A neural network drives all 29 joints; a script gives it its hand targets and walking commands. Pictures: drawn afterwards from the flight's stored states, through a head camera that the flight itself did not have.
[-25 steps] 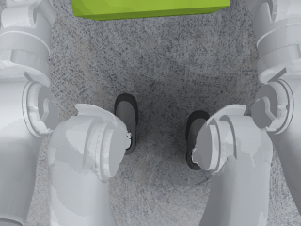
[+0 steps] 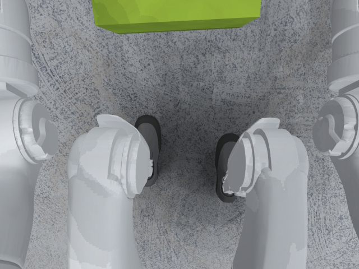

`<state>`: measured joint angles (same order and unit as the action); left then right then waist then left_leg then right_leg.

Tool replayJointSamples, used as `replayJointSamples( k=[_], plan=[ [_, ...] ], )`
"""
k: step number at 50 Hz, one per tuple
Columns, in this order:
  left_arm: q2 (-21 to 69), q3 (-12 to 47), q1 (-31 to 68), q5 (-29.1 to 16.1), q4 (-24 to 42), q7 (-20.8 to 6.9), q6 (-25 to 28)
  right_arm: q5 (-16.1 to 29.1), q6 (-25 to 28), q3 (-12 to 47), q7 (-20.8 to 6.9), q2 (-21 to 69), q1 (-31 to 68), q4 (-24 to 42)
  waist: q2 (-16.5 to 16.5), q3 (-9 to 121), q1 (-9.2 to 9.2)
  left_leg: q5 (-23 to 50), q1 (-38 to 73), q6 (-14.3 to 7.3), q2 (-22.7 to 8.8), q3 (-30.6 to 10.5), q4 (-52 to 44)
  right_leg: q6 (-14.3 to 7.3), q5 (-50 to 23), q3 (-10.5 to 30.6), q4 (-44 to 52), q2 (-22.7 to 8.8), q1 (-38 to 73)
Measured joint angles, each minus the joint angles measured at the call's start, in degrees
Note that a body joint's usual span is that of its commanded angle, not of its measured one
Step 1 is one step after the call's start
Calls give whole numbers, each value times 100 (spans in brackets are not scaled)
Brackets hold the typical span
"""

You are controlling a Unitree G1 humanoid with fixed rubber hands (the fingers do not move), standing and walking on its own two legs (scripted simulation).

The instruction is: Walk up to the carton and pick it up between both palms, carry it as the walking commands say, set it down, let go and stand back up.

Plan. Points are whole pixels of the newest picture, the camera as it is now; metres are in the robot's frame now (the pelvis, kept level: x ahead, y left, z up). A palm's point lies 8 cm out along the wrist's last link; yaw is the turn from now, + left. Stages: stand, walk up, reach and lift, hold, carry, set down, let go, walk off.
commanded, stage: set down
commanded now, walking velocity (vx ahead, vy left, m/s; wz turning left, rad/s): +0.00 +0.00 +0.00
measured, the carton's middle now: out of the picture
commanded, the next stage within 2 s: let go in 1.14 s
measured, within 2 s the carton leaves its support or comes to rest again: neither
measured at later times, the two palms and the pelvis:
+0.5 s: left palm out of the picture +0.56 +0.25 +0.00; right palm out of the picture +0.58 -0.19 -0.01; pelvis +0.00 +0.00 +0.11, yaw -1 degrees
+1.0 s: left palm out of the picture +0.56 +0.27 +0.15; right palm out of the picture +0.58 -0.20 +0.15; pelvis -0.01 +0.01 +0.23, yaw -2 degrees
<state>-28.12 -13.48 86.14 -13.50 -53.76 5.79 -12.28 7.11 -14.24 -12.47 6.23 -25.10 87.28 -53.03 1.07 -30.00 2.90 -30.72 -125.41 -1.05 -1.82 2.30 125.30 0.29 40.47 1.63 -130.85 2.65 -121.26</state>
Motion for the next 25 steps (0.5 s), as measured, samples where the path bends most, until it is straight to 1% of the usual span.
replayJointSamples(
  k=[4, 8, 12, 17, 20, 25],
  plan=[
    [-55, 0, -2, 13, 142, 1, -294, 48, -235, 38, -10, -35, -1, 56, 43, 5, 0, 0, 344, -15, 0, -6, -270, 8, -48, 0, 308, 4, 337],
    [-67, 0, -12, 43, 179, 1, -474, 48, -340, 38, -81, -35, 0, 79, 44, 8, 0, 21, 642, -18, 0, -13, -590, 8, -117, 0, 657, 9, 619],
    [-68, 0, -93, 47, 607, 0, -676, 67, -537, 38, -97, -35, -20, 414, 44, 6, 0, 52, 905, -18, 0, -20, -909, 8, -188, 0, 991, 14, 856],
    [-83, 0, -99, 59, 850, 0, -911, 83, -754, 38, -116, -36, -22, 678, 44, 7, 0, 64, 1282, -18, 0, -29, -1291, 8, -243, 0, 1387, 19, 1204],
    [-123, -1, -122, 121, 912, -2, -990, 83, -858, 38, -126, -36, -34, 776, 44, 6, 0, 92, 1507, -18, 0, -34, -1557, 8, -296, 0, 1664, 22, 1414],
    [-167, 0, -315, 122, 1226, -18, -1111, 104, -980, 38, -147, -36, -169, 1069, 44, 5, 0, 163, 1898, -18, 0, -44, -2001, 8, -408, 0, 2136, 27, 1791]
  ],
)
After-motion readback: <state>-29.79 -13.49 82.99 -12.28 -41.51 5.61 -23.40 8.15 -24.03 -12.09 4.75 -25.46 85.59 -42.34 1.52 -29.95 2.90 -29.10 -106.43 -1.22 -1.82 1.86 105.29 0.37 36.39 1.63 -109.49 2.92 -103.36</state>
